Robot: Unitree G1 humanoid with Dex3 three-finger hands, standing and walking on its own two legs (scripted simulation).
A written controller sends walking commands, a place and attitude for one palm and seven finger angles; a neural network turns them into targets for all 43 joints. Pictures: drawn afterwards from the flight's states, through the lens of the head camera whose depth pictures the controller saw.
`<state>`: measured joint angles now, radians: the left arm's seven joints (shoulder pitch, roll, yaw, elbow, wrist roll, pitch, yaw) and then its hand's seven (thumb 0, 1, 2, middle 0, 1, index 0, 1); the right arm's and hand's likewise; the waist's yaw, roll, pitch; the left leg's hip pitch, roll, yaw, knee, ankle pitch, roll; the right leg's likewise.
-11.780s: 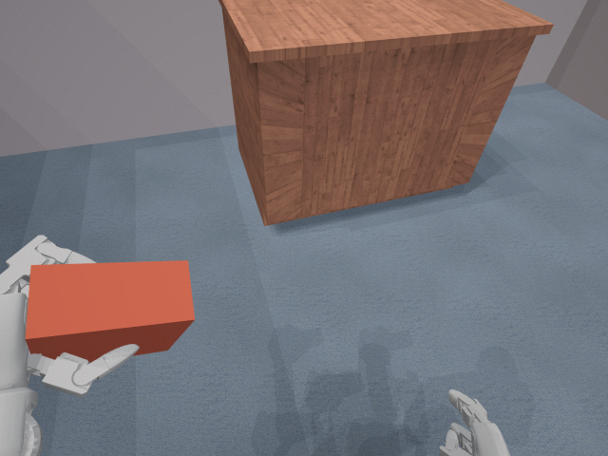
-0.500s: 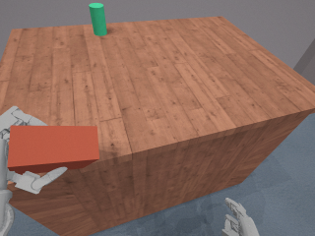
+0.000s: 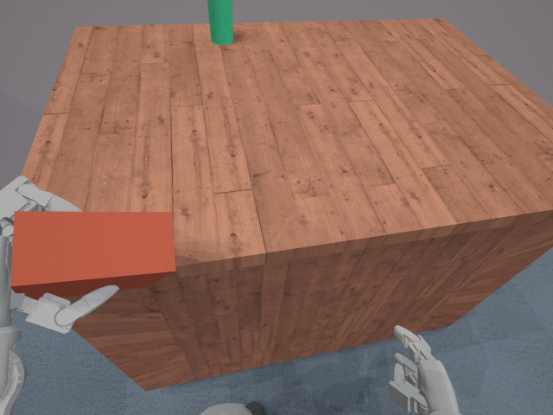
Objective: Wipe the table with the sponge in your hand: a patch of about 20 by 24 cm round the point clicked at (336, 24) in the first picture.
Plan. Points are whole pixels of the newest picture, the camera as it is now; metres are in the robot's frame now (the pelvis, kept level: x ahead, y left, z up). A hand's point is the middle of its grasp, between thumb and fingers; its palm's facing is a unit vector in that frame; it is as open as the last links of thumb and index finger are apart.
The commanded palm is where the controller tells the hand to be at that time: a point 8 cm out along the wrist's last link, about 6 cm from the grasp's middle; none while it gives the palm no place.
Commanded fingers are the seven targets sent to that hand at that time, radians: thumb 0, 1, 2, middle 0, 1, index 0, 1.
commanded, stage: look again from close up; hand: left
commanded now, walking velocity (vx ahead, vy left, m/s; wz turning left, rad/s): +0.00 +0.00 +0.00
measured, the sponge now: (117, 256) +0.24 +0.21 +0.15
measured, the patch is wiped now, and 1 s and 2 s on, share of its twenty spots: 0.00 0.00 0.00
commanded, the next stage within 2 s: shuffle to correct the standing spot in 0.22 s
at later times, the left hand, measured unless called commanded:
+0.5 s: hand (74, 223) +0.26 +0.26 +0.17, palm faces +0.28 -0.86 -0.43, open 10.4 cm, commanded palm +0.20 +0.30 +0.18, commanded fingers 0.00 0.10 1.30 -1.20 -1.60 -1.20 -1.60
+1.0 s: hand (174, 192) +0.32 +0.17 +0.17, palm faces +0.24 -0.89 -0.39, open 10.4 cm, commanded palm +0.26 +0.22 +0.18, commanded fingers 0.00 0.10 1.30 -1.20 -1.60 -1.20 -1.60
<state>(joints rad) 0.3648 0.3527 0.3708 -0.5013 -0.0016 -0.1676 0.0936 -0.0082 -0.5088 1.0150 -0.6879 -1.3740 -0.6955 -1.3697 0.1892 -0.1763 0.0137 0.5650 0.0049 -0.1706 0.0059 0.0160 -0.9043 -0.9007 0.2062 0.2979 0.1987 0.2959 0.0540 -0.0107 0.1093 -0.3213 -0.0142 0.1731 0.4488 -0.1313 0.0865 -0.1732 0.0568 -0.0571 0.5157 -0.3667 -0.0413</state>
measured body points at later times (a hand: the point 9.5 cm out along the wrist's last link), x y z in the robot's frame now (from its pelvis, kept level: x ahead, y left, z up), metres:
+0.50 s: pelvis +0.02 +0.03 +0.01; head +0.05 +0.05 +0.45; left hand +0.24 +0.31 +0.20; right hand +0.15 -0.21 -0.08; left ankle +0.04 +0.12 -0.73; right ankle +0.01 -0.09 -0.73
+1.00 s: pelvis +0.06 -0.04 -0.01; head +0.10 -0.02 +0.44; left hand +0.30 +0.22 +0.19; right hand +0.20 -0.30 -0.07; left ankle +0.04 +0.11 -0.73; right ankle +0.02 -0.10 -0.69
